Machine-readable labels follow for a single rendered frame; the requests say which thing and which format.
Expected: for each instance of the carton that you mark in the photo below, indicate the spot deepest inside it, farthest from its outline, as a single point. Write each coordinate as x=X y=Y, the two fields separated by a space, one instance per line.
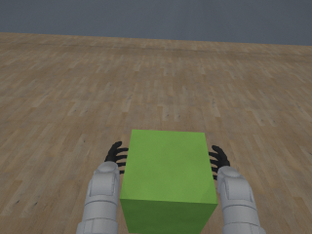
x=168 y=184

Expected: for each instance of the robot right hand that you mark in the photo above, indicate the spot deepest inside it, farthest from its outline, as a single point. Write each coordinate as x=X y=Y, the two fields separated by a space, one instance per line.
x=221 y=159

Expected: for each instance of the right robot forearm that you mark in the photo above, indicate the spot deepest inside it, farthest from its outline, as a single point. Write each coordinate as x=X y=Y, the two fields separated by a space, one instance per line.
x=237 y=203

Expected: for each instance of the robot left hand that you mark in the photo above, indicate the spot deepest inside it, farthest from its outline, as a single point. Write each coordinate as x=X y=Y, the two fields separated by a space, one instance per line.
x=113 y=151

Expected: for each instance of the left robot forearm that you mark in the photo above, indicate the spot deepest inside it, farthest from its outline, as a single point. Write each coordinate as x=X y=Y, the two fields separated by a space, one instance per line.
x=100 y=208

